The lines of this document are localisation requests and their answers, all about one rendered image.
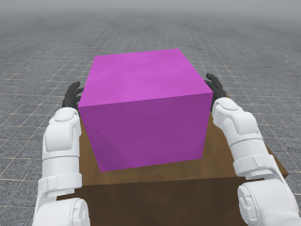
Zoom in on robot right forearm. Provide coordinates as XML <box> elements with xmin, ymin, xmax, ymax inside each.
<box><xmin>212</xmin><ymin>97</ymin><xmax>299</xmax><ymax>216</ymax></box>

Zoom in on left robot hand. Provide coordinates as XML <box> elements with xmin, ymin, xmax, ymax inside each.
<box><xmin>61</xmin><ymin>81</ymin><xmax>84</xmax><ymax>117</ymax></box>

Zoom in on robot right upper arm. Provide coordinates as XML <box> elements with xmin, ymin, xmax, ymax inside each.
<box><xmin>237</xmin><ymin>178</ymin><xmax>301</xmax><ymax>226</ymax></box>

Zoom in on right robot hand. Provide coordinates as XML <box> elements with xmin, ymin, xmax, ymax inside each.
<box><xmin>204</xmin><ymin>73</ymin><xmax>226</xmax><ymax>113</ymax></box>

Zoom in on pedestal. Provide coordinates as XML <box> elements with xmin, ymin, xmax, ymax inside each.
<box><xmin>56</xmin><ymin>93</ymin><xmax>289</xmax><ymax>226</ymax></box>

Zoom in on carton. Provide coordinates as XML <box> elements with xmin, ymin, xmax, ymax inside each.
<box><xmin>77</xmin><ymin>48</ymin><xmax>214</xmax><ymax>172</ymax></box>

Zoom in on robot left upper arm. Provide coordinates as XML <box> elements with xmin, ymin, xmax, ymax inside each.
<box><xmin>33</xmin><ymin>198</ymin><xmax>90</xmax><ymax>226</ymax></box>

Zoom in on robot left forearm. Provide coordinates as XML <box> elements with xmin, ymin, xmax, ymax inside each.
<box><xmin>32</xmin><ymin>107</ymin><xmax>82</xmax><ymax>226</ymax></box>

